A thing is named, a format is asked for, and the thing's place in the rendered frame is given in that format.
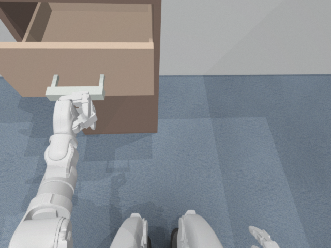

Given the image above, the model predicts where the left robot upper arm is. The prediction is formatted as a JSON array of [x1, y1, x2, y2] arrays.
[[11, 217, 73, 248]]

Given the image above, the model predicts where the cabinet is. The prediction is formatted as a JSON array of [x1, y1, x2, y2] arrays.
[[0, 0, 161, 135]]

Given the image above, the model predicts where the drawer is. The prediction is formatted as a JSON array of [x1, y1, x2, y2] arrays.
[[0, 2, 154, 97]]

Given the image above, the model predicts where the right robot shin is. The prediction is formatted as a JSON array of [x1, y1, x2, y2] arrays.
[[177, 210, 196, 248]]

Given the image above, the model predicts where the robot left thigh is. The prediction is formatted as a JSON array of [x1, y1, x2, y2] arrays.
[[110, 217, 148, 248]]

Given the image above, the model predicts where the left robot hand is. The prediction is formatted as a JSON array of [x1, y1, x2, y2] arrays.
[[53, 91, 97, 138]]

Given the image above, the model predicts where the right robot hand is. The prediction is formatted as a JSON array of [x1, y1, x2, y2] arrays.
[[249, 226, 280, 248]]

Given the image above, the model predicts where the handle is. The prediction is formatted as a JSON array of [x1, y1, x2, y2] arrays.
[[45, 74, 105, 101]]

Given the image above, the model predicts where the robot left forearm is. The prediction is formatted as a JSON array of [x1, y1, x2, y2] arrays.
[[8, 133, 79, 248]]

